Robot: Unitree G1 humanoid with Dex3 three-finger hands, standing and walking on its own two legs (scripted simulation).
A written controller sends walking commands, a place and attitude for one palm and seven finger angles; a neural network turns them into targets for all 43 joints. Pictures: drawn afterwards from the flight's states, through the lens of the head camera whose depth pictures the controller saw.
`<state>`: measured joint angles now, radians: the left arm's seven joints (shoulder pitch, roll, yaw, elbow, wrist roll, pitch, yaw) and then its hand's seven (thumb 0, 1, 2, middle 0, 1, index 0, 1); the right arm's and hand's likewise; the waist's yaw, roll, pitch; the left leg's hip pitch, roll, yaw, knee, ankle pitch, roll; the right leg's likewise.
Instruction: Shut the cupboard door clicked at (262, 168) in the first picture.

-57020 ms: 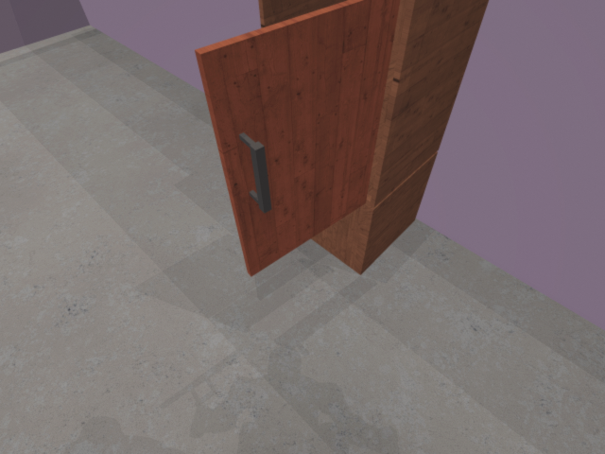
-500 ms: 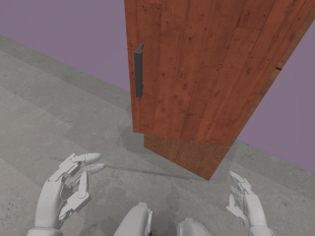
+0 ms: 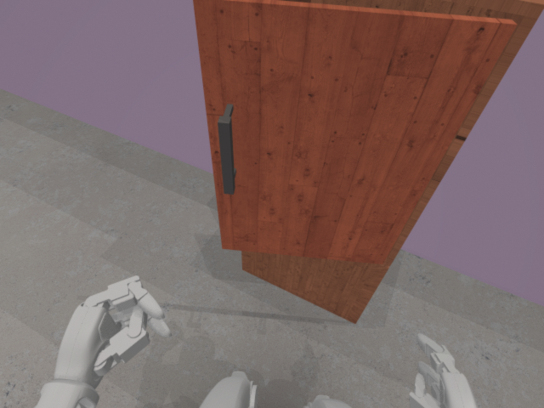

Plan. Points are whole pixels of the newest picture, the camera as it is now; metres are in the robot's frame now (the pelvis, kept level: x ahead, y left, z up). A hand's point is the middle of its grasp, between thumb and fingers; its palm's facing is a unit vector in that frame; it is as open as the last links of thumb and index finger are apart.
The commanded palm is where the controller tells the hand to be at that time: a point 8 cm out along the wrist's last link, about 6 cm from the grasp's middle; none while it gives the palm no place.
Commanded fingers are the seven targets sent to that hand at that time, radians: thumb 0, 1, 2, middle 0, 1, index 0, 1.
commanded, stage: raise the hand and make a fist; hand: left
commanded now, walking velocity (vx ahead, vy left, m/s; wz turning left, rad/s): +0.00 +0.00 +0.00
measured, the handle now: (229, 151) +0.52 +0.11 +0.10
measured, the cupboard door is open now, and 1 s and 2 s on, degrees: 22 22 22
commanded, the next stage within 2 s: bring the fist close to the handle in 0.84 s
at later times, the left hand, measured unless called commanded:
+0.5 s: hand (145, 256) +0.29 +0.19 +0.10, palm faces -0.03 -1.00 -0.04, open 3.1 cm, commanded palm +0.26 +0.24 +0.10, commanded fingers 0.00 0.90 0.90 -1.30 -1.50 -1.30 -1.50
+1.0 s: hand (167, 263) +0.28 +0.16 +0.10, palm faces -0.04 -1.00 -0.04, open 3.1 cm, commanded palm +0.27 +0.22 +0.10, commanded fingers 0.00 0.90 0.90 -1.30 -1.50 -1.30 -1.50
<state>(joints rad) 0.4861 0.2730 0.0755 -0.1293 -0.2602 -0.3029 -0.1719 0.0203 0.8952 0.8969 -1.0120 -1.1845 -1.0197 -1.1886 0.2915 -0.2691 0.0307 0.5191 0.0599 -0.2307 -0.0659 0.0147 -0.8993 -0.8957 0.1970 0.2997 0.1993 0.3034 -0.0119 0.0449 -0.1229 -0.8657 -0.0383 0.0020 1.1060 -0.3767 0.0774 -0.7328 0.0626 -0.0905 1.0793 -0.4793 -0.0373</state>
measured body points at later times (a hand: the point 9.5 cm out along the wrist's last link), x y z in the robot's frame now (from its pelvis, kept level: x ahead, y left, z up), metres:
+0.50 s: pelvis +0.06 +0.00 +0.03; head +0.10 +0.01 +0.48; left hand +0.28 +0.24 +0.11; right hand +0.24 -0.22 -0.04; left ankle +0.11 +0.06 -0.65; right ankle +0.04 -0.11 -0.65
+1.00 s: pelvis +0.06 -0.02 +0.02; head +0.08 -0.02 +0.47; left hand +0.28 +0.22 +0.10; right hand +0.23 -0.25 -0.05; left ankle +0.11 +0.06 -0.65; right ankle +0.04 -0.11 -0.65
